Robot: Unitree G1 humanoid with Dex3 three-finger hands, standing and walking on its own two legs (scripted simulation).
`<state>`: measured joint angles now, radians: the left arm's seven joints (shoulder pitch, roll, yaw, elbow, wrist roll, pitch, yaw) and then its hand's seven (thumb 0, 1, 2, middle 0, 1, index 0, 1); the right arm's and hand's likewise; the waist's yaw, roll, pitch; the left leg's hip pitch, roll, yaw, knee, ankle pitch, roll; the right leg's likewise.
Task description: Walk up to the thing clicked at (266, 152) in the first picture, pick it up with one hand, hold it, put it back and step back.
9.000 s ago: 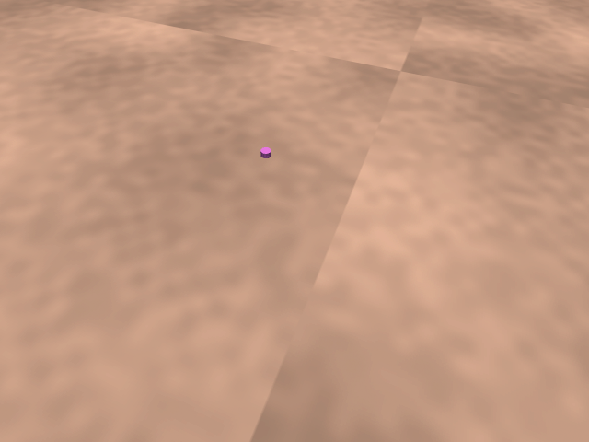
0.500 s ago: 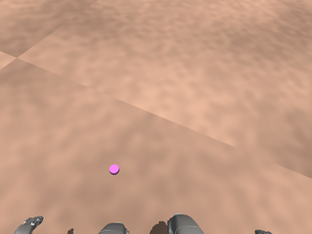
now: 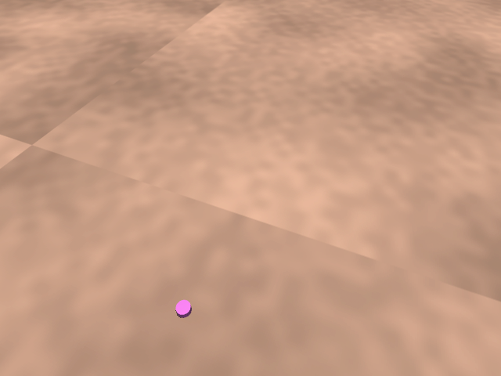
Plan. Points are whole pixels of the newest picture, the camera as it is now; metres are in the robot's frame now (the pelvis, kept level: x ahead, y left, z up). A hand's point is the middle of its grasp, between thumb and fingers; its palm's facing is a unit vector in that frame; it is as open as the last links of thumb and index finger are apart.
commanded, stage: walk up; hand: left
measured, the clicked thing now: (183, 308) +0.48 +0.24 -0.74
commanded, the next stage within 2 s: none
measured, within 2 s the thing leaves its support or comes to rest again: neither
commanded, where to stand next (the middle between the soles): +0.10 +0.01 m, yaw +1 degrees
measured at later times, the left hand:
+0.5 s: hand (112, 357) +0.18 +0.25 -0.15, palm faces -0.05 -0.90 -0.42, open 7.4 cm
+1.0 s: hand out of the picture +0.01 +0.33 -0.16, palm faces +0.11 -0.89 -0.45, open 7.4 cm
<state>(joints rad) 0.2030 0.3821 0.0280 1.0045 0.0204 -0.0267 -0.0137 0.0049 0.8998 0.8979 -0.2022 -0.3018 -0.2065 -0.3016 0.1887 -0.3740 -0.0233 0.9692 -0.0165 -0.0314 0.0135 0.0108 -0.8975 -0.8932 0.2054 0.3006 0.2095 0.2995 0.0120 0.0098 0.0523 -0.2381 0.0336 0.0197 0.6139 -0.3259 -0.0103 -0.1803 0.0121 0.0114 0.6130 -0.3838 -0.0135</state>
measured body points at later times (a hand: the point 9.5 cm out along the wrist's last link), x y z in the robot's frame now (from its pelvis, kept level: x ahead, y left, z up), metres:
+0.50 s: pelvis +0.05 -0.03 -0.02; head +0.10 -0.04 +0.43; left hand +0.18 +0.29 -0.12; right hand +0.07 -0.36 -0.14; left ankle +0.01 +0.13 -0.72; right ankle +0.17 -0.15 -0.73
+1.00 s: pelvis -0.08 +0.02 -0.02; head -0.03 +0.04 +0.43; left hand +0.00 +0.38 -0.13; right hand -0.01 -0.30 -0.13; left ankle -0.07 +0.15 -0.73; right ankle +0.02 -0.14 -0.64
